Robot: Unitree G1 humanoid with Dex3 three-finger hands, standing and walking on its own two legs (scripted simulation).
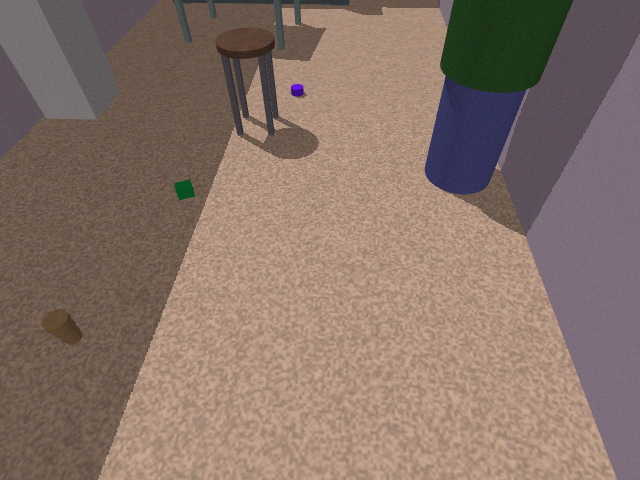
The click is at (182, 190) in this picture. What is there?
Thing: small box
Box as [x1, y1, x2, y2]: [174, 180, 194, 199]
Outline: 189,180 174,183 179,199 194,195
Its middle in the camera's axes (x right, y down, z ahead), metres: -0.67 -0.23 +1.85
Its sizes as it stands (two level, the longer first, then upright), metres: 0.074 0.060 0.058
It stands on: the floor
